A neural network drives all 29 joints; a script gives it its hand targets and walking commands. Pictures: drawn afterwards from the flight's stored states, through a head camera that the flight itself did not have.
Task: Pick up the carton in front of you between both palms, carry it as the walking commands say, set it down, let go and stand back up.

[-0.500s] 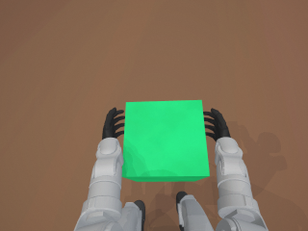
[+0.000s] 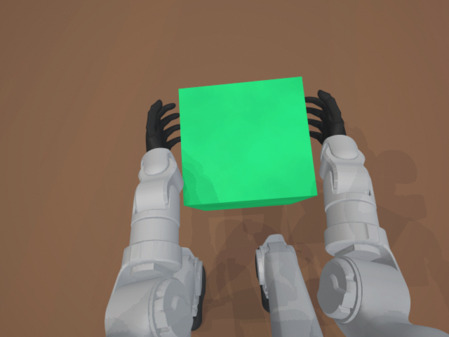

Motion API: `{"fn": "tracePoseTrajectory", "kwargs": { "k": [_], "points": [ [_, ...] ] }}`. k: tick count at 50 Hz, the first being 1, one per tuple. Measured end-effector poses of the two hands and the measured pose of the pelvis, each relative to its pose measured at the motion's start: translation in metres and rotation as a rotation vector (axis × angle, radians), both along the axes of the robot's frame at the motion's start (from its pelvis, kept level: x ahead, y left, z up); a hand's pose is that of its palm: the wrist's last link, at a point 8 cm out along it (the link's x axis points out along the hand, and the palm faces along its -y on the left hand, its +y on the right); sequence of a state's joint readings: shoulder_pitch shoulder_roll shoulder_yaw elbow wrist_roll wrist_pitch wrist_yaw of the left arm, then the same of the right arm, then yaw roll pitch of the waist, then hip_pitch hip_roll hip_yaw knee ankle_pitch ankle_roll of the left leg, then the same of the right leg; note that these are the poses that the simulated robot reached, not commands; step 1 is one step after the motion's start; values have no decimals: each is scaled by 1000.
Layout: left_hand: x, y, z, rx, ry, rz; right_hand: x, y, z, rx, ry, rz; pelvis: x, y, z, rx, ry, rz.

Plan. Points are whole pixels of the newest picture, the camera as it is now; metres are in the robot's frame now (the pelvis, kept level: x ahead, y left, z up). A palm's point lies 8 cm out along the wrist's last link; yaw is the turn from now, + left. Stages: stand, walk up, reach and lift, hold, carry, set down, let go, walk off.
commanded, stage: set down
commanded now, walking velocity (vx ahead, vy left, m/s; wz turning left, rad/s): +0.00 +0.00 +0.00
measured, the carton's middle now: (244, 156) +0.45 -0.07 -0.17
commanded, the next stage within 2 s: none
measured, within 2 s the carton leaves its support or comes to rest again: rests again in 1.12 s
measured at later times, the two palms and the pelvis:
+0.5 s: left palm (187, 156) +0.48 +0.06 -0.22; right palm (315, 147) +0.47 -0.23 -0.23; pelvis -0.01 +0.00 -0.11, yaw +2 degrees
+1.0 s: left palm (197, 164) +0.49 +0.06 -0.34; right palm (306, 151) +0.50 -0.24 -0.35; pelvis -0.02 +0.00 -0.19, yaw +3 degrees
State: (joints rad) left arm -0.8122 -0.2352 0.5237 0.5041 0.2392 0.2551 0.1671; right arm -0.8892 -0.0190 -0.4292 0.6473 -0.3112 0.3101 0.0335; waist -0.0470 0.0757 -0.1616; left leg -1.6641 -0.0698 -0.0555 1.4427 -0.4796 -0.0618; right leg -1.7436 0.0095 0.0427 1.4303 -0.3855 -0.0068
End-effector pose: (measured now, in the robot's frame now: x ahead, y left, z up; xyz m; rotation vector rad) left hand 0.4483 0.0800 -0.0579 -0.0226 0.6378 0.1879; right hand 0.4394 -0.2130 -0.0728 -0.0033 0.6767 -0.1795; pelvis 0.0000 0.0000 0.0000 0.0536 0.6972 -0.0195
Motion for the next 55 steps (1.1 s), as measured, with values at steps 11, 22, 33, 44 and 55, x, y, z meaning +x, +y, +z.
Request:
{"fn": "tracePoseTrajectory", "kwargs": {
  "k": [11,22,33,44,55],
  "points": [
    [19,-18,-66,18,20,-29,12,-17,-71,-13,27,-20,-3,0,-53,30,67,-17],
    [28,-19,-138,14,41,-12,26,-18,-139,-30,49,9,-9,2,-96,34,110,-4],
    [37,-23,-213,1,54,-10,39,-24,-210,-40,64,36,-19,5,-144,31,101,13],
    [43,-27,-275,-14,87,-22,50,-31,-272,-48,98,72,-24,4,-183,33,17,32],
    [47,-24,-284,-21,84,-41,58,-31,-276,-41,100,89,-23,1,-198,25,-18,40]
  ]
}}
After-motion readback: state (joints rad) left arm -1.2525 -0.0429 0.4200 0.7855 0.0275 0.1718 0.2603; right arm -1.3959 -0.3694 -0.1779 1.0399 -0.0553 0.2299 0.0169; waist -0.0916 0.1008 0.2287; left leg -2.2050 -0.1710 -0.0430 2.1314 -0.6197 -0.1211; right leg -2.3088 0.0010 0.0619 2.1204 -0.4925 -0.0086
